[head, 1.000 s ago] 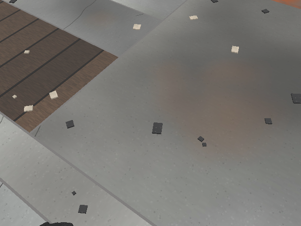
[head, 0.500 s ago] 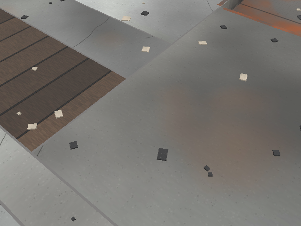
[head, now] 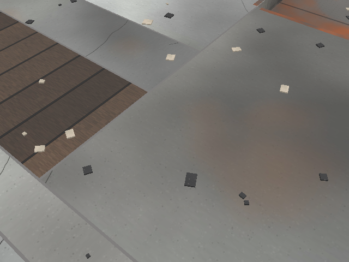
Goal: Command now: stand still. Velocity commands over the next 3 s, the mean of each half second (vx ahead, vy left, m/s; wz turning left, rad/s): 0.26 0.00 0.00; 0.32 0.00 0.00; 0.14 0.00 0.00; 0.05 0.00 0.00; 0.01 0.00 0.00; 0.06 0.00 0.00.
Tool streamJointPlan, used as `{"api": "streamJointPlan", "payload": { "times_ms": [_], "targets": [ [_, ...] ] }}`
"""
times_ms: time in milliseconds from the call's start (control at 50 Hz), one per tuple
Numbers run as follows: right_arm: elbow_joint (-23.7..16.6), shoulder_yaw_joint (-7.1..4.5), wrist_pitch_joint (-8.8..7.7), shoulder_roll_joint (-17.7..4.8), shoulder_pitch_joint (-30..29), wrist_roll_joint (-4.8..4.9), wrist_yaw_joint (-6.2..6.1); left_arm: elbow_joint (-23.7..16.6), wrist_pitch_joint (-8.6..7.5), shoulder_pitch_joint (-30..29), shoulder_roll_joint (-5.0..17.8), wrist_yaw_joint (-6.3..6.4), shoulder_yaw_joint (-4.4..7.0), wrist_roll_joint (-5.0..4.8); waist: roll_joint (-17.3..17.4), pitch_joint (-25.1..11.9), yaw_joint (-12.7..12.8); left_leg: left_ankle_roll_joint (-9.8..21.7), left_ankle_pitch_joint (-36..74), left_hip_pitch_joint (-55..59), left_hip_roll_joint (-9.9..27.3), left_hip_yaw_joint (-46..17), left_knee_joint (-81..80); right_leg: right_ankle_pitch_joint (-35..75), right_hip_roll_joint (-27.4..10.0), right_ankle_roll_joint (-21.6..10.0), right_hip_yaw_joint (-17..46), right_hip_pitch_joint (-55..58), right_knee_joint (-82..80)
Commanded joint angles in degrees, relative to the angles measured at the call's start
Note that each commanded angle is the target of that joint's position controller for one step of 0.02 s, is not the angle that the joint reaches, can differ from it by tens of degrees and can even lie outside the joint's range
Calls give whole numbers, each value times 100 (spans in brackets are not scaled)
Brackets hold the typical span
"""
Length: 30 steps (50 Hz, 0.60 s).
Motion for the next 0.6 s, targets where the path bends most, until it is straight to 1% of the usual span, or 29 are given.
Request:
{"api": "streamJointPlan", "payload": {
  "times_ms": [20,40,60,80,100,120,140,160,180,200,220,240,260,280,300,320,340,360,380,400,420,440,460,480,520,540,580,600],
  "targets": [
    [-66,-109,-57,-551,114,2,-27,-92,-45,38,582,30,100,1,6,-100,-3,122,1095,-48,112,-66,-505,778,-155,-116,169,-27,-587],
    [-9,-104,-58,-545,125,3,-29,-60,-45,56,574,34,97,1,3,-86,-3,120,1059,-55,108,-59,-522,747,-152,-117,167,-31,-604],
    [109,-90,-50,-485,251,5,-31,32,-37,188,524,38,87,0,-18,-204,-5,132,457,-10,33,23,-544,107,-99,-139,121,7,-661],
    [174,-112,-38,-532,299,41,-40,75,-21,254,613,50,122,-44,-76,-97,0,193,-563,-164,-97,135,-443,-898,-34,-227,106,-96,-656],
    [180,-131,-43,-589,284,66,-50,73,-18,291,717,62,159,-85,-152,118,15,271,-1505,-466,-151,166,-355,-1889,-87,-355,231,-292,-718],
    [151,-129,-82,-591,227,82,-54,45,-48,325,769,70,174,-105,-241,369,40,346,-1987,-786,-128,139,-284,-2550,-253,-498,489,-469,-872],
    [123,-115,-158,-535,160,108,-43,41,-114,446,810,64,189,-131,-354,533,92,392,-2021,-1064,-91,116,-126,-2878,-485,-656,852,-469,-1051],
    [102,-96,-254,-434,88,133,-13,76,-191,640,902,49,223,-155,-556,587,155,389,-1725,-1301,-94,189,179,-3041,-802,-841,1336,-312,-1277],
    [87,-73,-343,-302,27,149,31,122,-254,814,1030,31,273,-163,-861,536,175,356,-1209,-1417,-146,402,660,-3193,-1236,-1072,1965,-140,-1617],
    [86,-65,-405,-242,-4,169,80,125,-294,833,1132,18,316,-164,-1074,517,143,385,-826,-1353,-88,446,1075,-3219,-1619,-1294,2505,-215,-1916],
    [111,-74,-448,-261,33,179,125,64,-323,708,1116,3,316,-165,-1022,550,54,476,-775,-1146,23,358,1170,-3072,-1748,-1366,2665,-490,-2035],
    [189,-74,-481,-225,222,196,156,-34,-341,440,1070,-18,302,-186,-977,568,-136,581,-838,-740,47,389,823,-2820,-1659,-1266,2429,-774,-1988],
    [352,-80,-504,-188,589,202,165,-164,-333,63,1009,-45,282,-231,-909,560,-399,678,-753,49,-9,475,87,-2469,-1347,-1040,1883,-1219,-1795],
    [580,-125,-506,-257,1040,179,158,-265,-328,-176,902,-61,256,-246,-669,514,-592,680,-424,825,-78,421,-427,-1938,-919,-789,1284,-1624,-1267],
    [786,-223,-507,-563,1691,141,138,-357,-366,-311,603,-80,179,-202,199,261,-765,818,-641,1601,571,-657,-963,-1160,-415,-471,548,-2188,161],
    [889,-384,-546,-1243,2312,148,194,-596,-471,-435,375,-73,131,-201,1703,111,-875,1453,-1464,2122,1774,-2868,-1974,-948,217,-173,-304,-3129,1923],
    [852,-284,-635,-1054,2206,42,242,-680,-563,-577,596,-74,182,-241,1406,299,-777,1800,-1429,1923,2236,-3790,-2191,-1469,74,-269,233,-3689,3073],
    [746,-177,-703,-730,1823,34,244,-625,-623,-358,632,-126,192,-306,852,481,-493,1702,-1116,1949,2141,-3314,-2080,-1041,-218,-400,466,-4028,3608],
    [657,-132,-735,-618,1564,60,269,-521,-657,-176,599,-169,186,-300,599,409,-362,1499,-717,1966,1877,-2684,-2068,-534,-380,-490,437,-4058,3692],
    [606,-114,-722,-640,1383,92,291,-511,-683,-209,629,-185,211,-240,396,411,-292,1328,-170,1950,1750,-2225,-2125,-120,-507,-510,391,-4074,3499],
    [595,-54,-686,-508,1330,80,291,-531,-685,-312,664,-210,242,-185,372,393,-269,1182,539,1843,1593,-1749,-2177,182,-617,-478,341,-3888,3212],
    [622,-8,-638,-382,1414,51,278,-542,-671,-357,598,-245,242,-164,454,322,-279,1105,1099,1761,1417,-1350,-2209,371,-619,-411,221,-3669,2965],
    [656,5,-599,-380,1530,30,254,-567,-646,-435,478,-274,218,-151,519,284,-306,1089,1519,1700,1305,-1056,-2218,540,-574,-328,87,-3547,2709],
    [671,4,-566,-435,1607,23,219,-642,-620,-620,383,-291,188,-134,507,309,-349,1095,1748,1601,1225,-836,-2244,704,-525,-243,-14,-3467,2363],
    [651,-11,-532,-611,1621,14,149,-873,-590,-1182,217,-311,104,-124,452,444,-445,1083,1811,1155,1101,-522,-2366,1156,-384,-129,-166,-3074,1438],
    [656,-28,-529,-709,1654,17,126,-968,-584,-1415,186,-324,71,-135,486,497,-492,1081,1749,942,1068,-417,-2444,1380,-293,-101,-245,-2801,1030],
    [715,-65,-546,-833,1770,57,108,-1098,-564,-1681,268,-356,50,-168,602,582,-524,1109,1649,755,1143,-327,-2583,1632,-188,-112,-332,-2374,568],
    [753,-80,-555,-848,1787,92,107,-1163,-556,-1758,331,-370,52,-186,629,642,-495,1097,1681,817,1231,-310,-2597,1689,-201,-166,-272,-2300,419]
  ]
}}
Next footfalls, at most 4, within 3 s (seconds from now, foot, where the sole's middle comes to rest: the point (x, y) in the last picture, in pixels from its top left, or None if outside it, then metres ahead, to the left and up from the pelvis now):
0.74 right None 0.41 -0.12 -0.77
1.14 left None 0.46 0.11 -0.77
1.68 right None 0.51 -0.13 -0.77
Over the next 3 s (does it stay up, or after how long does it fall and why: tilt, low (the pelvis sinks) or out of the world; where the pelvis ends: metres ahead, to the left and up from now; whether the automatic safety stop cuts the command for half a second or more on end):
stays up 0.46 -0.02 0.00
